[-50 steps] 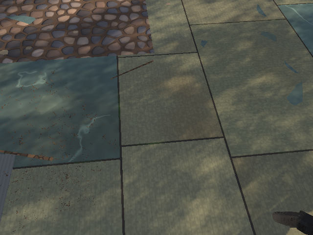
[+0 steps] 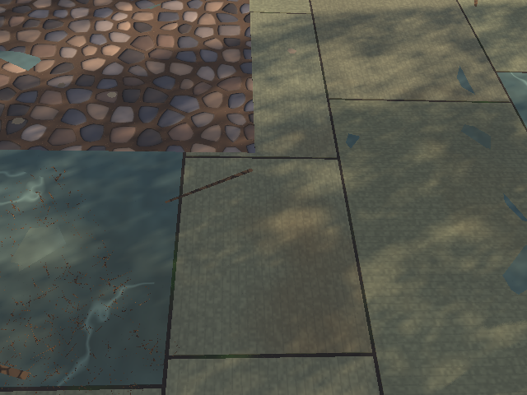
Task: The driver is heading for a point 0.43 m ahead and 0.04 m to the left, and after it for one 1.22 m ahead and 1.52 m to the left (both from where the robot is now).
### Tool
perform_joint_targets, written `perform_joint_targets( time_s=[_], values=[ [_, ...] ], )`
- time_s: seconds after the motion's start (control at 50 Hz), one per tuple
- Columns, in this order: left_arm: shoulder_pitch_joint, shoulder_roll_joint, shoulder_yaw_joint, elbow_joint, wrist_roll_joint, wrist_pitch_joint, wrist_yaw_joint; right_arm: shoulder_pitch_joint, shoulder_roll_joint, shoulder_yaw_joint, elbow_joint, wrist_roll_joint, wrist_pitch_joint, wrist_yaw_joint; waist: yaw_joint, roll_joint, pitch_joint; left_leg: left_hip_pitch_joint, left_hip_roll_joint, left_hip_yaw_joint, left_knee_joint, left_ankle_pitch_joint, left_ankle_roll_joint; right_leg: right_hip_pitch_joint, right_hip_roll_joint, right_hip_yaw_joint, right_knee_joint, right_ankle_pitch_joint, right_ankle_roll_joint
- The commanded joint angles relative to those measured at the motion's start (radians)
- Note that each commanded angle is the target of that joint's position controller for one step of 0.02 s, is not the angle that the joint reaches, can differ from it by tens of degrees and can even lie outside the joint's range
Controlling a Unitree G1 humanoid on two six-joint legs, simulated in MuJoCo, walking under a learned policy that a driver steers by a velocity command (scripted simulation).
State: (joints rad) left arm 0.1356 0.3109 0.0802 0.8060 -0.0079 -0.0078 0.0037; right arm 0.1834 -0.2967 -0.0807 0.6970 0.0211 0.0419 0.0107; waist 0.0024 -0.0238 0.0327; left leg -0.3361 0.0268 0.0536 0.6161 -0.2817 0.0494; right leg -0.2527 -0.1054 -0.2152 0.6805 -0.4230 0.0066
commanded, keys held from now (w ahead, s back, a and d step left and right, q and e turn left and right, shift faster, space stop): w+q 0.46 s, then w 0.02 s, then w+q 0.52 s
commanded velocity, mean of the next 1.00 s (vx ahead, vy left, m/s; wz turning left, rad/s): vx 0.45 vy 0.00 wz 0.57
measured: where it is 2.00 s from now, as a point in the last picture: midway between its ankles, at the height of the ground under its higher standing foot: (97, 259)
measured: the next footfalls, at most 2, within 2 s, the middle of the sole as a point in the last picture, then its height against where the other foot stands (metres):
right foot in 0.42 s outside the picture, level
left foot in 0.94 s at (151, 369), level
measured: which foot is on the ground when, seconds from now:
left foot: down 0.00-0.44, up 0.46-0.92, down 0.94-1.00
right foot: up 0.00-0.40, down 0.42-0.92, up 0.94-1.00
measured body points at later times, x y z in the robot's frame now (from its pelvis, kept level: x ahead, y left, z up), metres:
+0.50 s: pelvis +0.23 -0.02 +0.00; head +0.25 -0.01 +0.45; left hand +0.34 +0.29 -0.08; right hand +0.36 -0.28 -0.11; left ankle +0.05 +0.08 -0.66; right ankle +0.32 -0.11 -0.73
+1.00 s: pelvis +0.45 +0.13 -0.01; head +0.49 +0.17 +0.44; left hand +0.33 +0.40 -0.14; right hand +0.77 +0.03 -0.08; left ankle +0.49 +0.24 -0.73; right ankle +0.37 -0.09 -0.64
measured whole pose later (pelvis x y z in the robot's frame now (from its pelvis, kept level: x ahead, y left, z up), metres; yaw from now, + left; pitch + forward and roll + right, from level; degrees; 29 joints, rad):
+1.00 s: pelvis +0.45 +0.13 -0.01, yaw +35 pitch +1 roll -1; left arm 0.27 0.31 0.06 0.86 -0.02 -0.07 -0.01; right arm 0.13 -0.31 -0.07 0.57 0.02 -0.03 0.04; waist 0.04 0.00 0.08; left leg -0.49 -0.04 0.04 0.65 -0.19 0.10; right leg -0.18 -0.06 -0.05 1.06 -0.50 0.01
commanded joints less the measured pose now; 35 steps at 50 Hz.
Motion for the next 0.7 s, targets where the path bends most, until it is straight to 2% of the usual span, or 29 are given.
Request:
perform_joint_targets(
  time_s=[0.02,0.04,0.06,0.08,0.1,0.14,0.18,0.24,0.3,0.36,0.38,0.4,0.42,0.44,0.46,0.48,0.5,0.52,0.54,0.56,0.6,0.66,0.7],
  values=[
    [-0.155,0.095,0.016,-0.140,0.000,-0.053,-0.013,0.240,-0.226,-0.060,-0.019,-0.007,-0.064,0.003,-0.112,0.229,-0.093,0.474,0.343,-0.736,-0.391,-0.133,0.336,-0.630,0.091,0.246,0.504,-0.230,0.006],
    [-0.150,0.112,0.021,-0.143,-0.021,-0.069,-0.027,0.204,-0.182,-0.044,-0.023,-0.007,-0.086,0.002,-0.079,0.215,-0.067,0.450,0.314,-0.643,-0.384,-0.108,0.294,-0.639,0.057,0.272,0.484,-0.126,-0.018],
    [-0.131,0.118,0.026,-0.118,-0.013,-0.080,-0.029,0.166,-0.156,-0.038,-0.032,0.000,-0.094,-0.001,-0.055,0.141,-0.048,0.415,0.272,-0.551,-0.372,-0.043,0.249,-0.609,0.031,0.272,0.442,-0.036,-0.024],
    [-0.135,0.123,0.029,-0.110,0.006,-0.089,-0.027,0.134,-0.141,-0.031,-0.036,0.008,-0.093,-0.008,-0.041,0.119,-0.037,0.394,0.248,-0.495,-0.375,0.056,0.223,-0.586,0.020,0.270,0.367,0.046,-0.018],
    [-0.136,0.114,0.029,-0.102,0.014,-0.092,-0.029,0.124,-0.133,-0.024,-0.045,0.001,-0.091,-0.018,-0.030,0.120,-0.041,0.364,0.219,-0.446,-0.385,0.146,0.206,-0.529,0.021,0.266,0.321,0.111,-0.009],
    [-0.142,0.081,0.021,-0.096,0.013,-0.093,-0.032,0.134,-0.153,-0.029,-0.052,-0.008,-0.093,-0.032,-0.026,0.101,-0.053,0.340,0.185,-0.380,-0.394,0.276,0.199,-0.472,0.053,0.245,0.223,0.210,0.018],
    [-0.178,0.050,0.009,-0.103,0.009,-0.090,-0.032,0.152,-0.167,-0.035,-0.049,-0.004,-0.093,-0.041,-0.036,0.091,-0.037,0.298,0.152,-0.329,-0.399,0.269,0.182,-0.420,0.077,0.242,0.080,0.295,0.038],
    [-0.238,0.034,-0.004,-0.121,-0.001,-0.090,-0.040,0.185,-0.180,-0.041,-0.039,-0.001,-0.090,-0.046,-0.062,0.132,-0.005,0.232,0.133,-0.315,-0.399,0.197,0.165,-0.346,0.103,0.247,-0.078,0.391,0.053],
    [-0.267,0.054,-0.003,-0.140,-0.007,-0.098,-0.047,0.213,-0.181,-0.045,-0.025,0.006,-0.086,-0.043,-0.073,0.138,0.014,0.200,0.150,-0.356,-0.377,0.155,0.152,-0.281,0.109,0.262,-0.148,0.413,0.046],
    [-0.211,0.099,0.012,-0.130,-0.010,-0.112,-0.048,0.194,-0.177,-0.046,-0.025,0.006,-0.082,-0.044,-0.038,0.172,0.005,0.214,0.171,-0.415,-0.320,0.169,0.128,-0.189,0.107,0.274,-0.180,0.358,0.018],
    [-0.161,0.111,0.020,-0.116,-0.009,-0.117,-0.046,0.183,-0.168,-0.044,-0.028,0.004,-0.078,-0.044,-0.011,0.182,-0.009,0.211,0.162,-0.421,-0.279,0.201,0.116,-0.124,0.112,0.261,-0.201,0.341,0.003],
    [-0.068,0.132,0.034,-0.089,-0.004,-0.121,-0.040,0.172,-0.144,-0.035,-0.034,0.000,-0.076,-0.043,0.035,0.176,-0.056,0.188,0.117,-0.402,-0.186,0.278,0.091,0.011,0.120,0.244,-0.234,0.340,-0.021],
    [0.072,0.173,0.050,-0.066,0.008,-0.125,-0.032,0.160,-0.095,-0.016,-0.050,-0.011,-0.076,-0.039,0.101,0.126,-0.173,0.099,0.051,-0.350,0.039,0.248,0.054,0.239,0.021,0.332,-0.223,0.306,-0.072],
    [0.212,0.259,0.069,-0.047,0.029,-0.117,-0.025,0.236,-0.019,0.005,-0.085,-0.004,-0.083,-0.040,0.093,-0.136,-0.330,-0.217,-0.088,-0.224,0.402,-0.066,-0.024,0.584,-0.217,0.724,-0.287,0.072,-0.200],
    [0.207,0.224,0.058,-0.034,0.018,-0.114,-0.035,0.286,-0.060,0.004,-0.093,0.021,-0.091,-0.042,0.064,-0.294,-0.331,-0.394,-0.078,-0.240,0.602,-0.325,-0.033,0.598,-0.305,1.024,-0.417,-0.165,-0.261],
    [0.144,0.141,0.035,-0.046,0.006,-0.110,-0.034,0.241,-0.136,-0.016,-0.072,0.030,-0.091,-0.039,0.066,-0.183,-0.193,-0.449,-0.020,-0.249,0.678,-0.241,-0.031,0.480,-0.276,0.915,-0.441,-0.243,-0.232],
    [0.093,0.104,0.024,-0.054,0.005,-0.101,-0.029,0.174,-0.152,-0.019,-0.077,0.019,-0.087,-0.038,0.059,-0.117,-0.106,-0.434,0.021,-0.207,0.672,-0.165,-0.028,0.358,-0.240,0.749,-0.437,-0.126,-0.200],
    [0.056,0.078,0.016,-0.050,0.010,-0.096,-0.026,0.137,-0.142,-0.020,-0.081,0.007,-0.086,-0.036,0.043,-0.075,-0.057,-0.402,0.051,-0.197,0.632,-0.106,-0.025,0.255,-0.199,0.640,-0.454,-0.005,-0.186],
    [0.037,0.058,0.009,-0.045,0.017,-0.097,-0.022,0.122,-0.129,-0.022,-0.083,0.003,-0.082,-0.032,0.026,-0.076,-0.032,-0.366,0.078,-0.198,0.593,-0.065,-0.021,0.190,-0.168,0.557,-0.475,0.087,-0.174],
    [0.031,0.060,0.009,-0.038,0.020,-0.100,-0.018,0.129,-0.110,-0.019,-0.085,0.008,-0.076,-0.026,0.014,-0.094,-0.025,-0.332,0.094,-0.191,0.572,-0.040,-0.022,0.150,-0.156,0.498,-0.496,0.146,-0.174],
    [0.041,0.071,0.013,-0.021,0.012,-0.111,-0.015,0.112,-0.075,-0.010,-0.096,0.009,-0.066,-0.021,0.012,-0.079,-0.010,-0.344,0.105,-0.175,0.533,-0.008,-0.031,0.129,-0.155,0.410,-0.530,0.243,-0.191],
    [0.057,0.106,0.022,-0.003,0.011,-0.115,-0.011,0.061,-0.062,-0.002,-0.123,0.003,-0.065,-0.018,0.018,-0.043,0.005,-0.400,0.109,-0.167,0.425,0.095,-0.051,0.156,-0.164,0.309,-0.555,0.362,-0.207],
    [0.055,0.118,0.022,0.000,0.010,-0.109,-0.010,0.024,-0.053,0.003,-0.133,0.004,-0.071,-0.006,0.028,-0.036,0.012,-0.386,0.105,-0.142,0.312,0.200,-0.052,0.170,-0.143,0.225,-0.556,0.428,-0.194]
  ],
)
